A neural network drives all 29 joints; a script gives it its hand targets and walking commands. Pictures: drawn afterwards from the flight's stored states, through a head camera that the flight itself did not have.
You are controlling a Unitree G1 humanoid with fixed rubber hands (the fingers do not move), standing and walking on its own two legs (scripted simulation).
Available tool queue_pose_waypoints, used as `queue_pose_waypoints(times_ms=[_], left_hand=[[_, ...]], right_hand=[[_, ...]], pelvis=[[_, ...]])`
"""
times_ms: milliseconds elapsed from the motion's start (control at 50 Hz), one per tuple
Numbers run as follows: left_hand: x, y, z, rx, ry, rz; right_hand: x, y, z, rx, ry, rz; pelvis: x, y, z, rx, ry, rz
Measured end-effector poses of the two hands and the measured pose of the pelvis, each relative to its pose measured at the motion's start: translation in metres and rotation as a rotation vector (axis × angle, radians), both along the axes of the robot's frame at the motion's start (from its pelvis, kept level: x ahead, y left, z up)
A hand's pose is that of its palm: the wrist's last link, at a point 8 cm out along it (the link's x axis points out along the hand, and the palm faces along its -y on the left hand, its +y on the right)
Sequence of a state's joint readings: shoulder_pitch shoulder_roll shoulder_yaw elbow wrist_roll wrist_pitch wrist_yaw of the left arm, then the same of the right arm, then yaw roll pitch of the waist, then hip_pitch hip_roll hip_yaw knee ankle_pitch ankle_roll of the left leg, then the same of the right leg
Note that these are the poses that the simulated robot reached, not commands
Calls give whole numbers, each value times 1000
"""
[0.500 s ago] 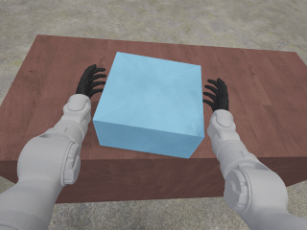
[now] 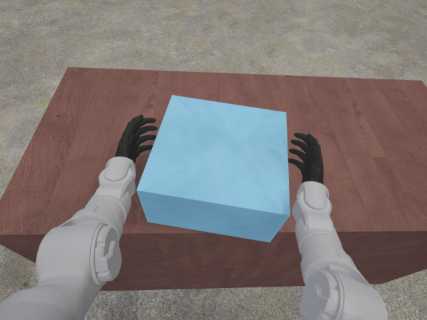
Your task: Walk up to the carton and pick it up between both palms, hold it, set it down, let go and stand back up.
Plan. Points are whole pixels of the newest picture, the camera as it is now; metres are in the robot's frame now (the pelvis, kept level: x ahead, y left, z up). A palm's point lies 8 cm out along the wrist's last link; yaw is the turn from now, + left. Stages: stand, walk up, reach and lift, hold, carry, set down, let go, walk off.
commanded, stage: reach and lift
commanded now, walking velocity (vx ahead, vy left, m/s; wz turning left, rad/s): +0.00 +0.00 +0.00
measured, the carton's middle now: (218, 165) +0.46 -0.02 -0.02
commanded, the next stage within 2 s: none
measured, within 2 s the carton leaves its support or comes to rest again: leaves its support in 0.26 s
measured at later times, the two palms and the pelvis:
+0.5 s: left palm (118, 148) +0.41 +0.17 +0.10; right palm (324, 164) +0.37 -0.19 +0.11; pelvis -0.01 +0.00 +0.00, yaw +0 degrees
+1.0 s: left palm (120, 156) +0.37 +0.16 +0.12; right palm (341, 162) +0.36 -0.20 +0.13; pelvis -0.02 -0.01 +0.01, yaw +0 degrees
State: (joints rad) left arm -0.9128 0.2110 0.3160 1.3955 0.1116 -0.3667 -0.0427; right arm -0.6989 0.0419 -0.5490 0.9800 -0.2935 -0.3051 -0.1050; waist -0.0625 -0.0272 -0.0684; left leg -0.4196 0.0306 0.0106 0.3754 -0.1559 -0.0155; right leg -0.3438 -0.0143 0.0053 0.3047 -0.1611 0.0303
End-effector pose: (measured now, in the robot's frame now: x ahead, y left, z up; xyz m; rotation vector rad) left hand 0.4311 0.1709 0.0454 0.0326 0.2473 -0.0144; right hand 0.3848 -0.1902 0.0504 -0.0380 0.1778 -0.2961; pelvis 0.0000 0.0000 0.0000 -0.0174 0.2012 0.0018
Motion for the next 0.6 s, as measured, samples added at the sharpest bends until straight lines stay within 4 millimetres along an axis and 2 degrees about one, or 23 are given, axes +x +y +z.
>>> queue_pose_waypoints(times_ms=[260, 480, 600], left_hand=[[-17, -4, 5, -1, 2, 27], [-25, 2, 48, -32, -63, 40], [-29, 4, 58, -19, -47, 14]], right_hand=[[-7, -4, 8, -4, 0, 21], [-12, 1, 56, 3, -69, 30], [-20, 2, 62, 13, -36, 19]], pelvis=[[-2, -7, 3, 4, -44, -2], [-10, -3, 4, 8, -131, 3], [-15, 1, 5, 11, -183, -4]])
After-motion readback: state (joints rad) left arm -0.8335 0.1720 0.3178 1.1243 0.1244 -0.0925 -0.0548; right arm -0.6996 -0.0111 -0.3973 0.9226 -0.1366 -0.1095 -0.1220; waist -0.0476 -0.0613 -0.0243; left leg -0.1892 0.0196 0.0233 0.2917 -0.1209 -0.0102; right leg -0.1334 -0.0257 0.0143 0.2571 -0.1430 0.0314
